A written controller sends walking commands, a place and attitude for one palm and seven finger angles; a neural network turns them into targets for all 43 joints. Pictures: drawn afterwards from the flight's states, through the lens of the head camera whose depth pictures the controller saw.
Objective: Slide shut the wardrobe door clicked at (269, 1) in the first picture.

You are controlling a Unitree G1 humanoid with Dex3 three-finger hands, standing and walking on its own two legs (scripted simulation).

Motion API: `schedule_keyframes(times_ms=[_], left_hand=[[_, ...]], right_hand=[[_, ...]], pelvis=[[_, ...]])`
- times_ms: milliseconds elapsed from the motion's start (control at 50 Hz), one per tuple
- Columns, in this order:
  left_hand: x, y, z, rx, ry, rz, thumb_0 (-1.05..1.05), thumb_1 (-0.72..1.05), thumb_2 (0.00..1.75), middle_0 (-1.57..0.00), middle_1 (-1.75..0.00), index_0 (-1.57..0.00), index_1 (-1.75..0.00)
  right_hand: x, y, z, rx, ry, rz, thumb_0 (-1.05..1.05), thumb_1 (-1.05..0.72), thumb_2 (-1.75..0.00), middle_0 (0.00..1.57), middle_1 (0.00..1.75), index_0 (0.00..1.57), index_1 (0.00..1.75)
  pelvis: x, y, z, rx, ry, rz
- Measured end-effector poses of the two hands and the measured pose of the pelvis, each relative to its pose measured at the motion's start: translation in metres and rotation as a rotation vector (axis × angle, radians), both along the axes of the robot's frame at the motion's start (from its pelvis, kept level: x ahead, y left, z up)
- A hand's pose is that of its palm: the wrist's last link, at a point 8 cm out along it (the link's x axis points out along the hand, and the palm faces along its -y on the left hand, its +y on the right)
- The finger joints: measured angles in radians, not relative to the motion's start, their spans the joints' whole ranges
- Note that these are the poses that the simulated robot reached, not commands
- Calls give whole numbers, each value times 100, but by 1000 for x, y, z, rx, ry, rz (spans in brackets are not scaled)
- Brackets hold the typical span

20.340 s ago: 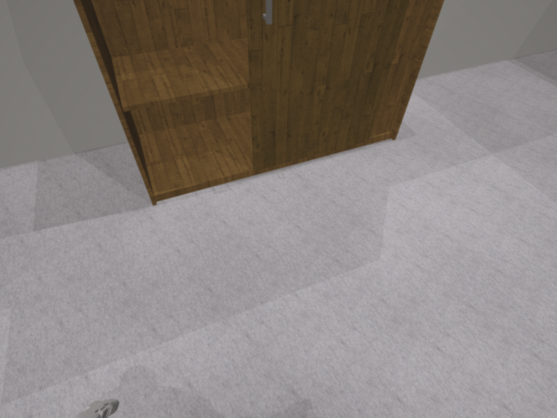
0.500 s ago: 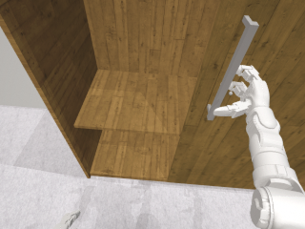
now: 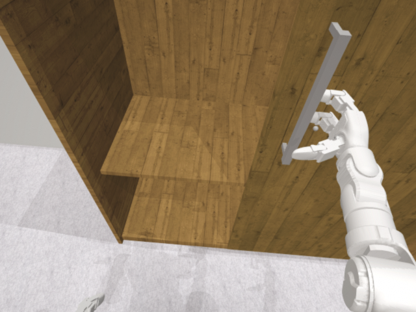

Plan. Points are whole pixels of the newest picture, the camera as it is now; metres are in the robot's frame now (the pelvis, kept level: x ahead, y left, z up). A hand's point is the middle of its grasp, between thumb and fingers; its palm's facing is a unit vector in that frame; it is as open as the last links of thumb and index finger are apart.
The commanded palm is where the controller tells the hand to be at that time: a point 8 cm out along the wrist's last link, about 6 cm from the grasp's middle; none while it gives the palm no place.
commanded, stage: slide the fingers in behind the handle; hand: right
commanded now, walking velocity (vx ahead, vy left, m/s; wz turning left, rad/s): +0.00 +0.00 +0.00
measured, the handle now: (305, 106) +0.49 -0.12 +0.17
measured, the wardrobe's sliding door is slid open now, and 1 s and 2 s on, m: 0.51 0.51 0.51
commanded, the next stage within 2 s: grip the handle and tug to test in 1.50 s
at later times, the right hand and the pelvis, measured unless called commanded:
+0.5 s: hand (304, 129) +0.43 -0.12 +0.16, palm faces -0.04 +1.00 +0.01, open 14.0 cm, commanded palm +0.40 -0.17 +0.15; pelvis +0.00 +0.00 +0.00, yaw -1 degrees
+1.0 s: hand (296, 130) +0.43 -0.10 +0.16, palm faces -0.03 +1.00 +0.00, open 14.2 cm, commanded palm +0.41 -0.15 +0.15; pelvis +0.00 +0.01 +0.00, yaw -1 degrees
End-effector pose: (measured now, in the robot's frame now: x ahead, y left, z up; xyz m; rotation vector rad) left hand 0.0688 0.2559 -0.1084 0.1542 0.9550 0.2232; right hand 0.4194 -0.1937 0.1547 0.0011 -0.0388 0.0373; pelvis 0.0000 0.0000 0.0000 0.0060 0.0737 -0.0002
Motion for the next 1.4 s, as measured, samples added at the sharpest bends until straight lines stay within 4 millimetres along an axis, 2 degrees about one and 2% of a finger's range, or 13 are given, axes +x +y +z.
schedule_keyframes(times_ms=[180, 360, 740, 1160, 1400], left_hand=[[22, -9, 3, -15, -56, -34, 1, 91, 90, -21, -30, -20, -30], [38, -15, 5, -24, -91, -64, 1, 91, 90, -21, -30, -20, -30], [24, -6, 2, -29, -50, -36, 1, 91, 90, -21, -30, -20, -30], [36, -8, 1, -34, -65, -61, 1, 91, 90, -20, -30, -20, -30], [33, -11, 1, -37, -60, -55, 1, 91, 90, -21, -30, -20, -30]], right_hand=[[-13, 8, -1, 3, -3, 1, -2, 50, -30, 30, 120, 30, 120], [-12, 17, 2, 2, 4, 1, -2, 50, -30, 30, 120, 28, 119], [-12, 31, 1, 3, -1, 3, -2, 50, -30, 30, 120, 28, 119], [-11, 39, 0, 3, 9, -10, -2, 50, -30, 28, 120, 27, 120], [-8, 39, -2, 1, 6, -5, -2, 50, -30, 29, 120, 28, 120]], pelvis=[[-1, -1, 0, -1, -16, -6], [-3, 0, 0, -3, -19, -14], [1, 4, 1, -5, -20, -5], [2, 6, 1, -5, -17, -17], [3, 4, 0, -5, -14, -12]])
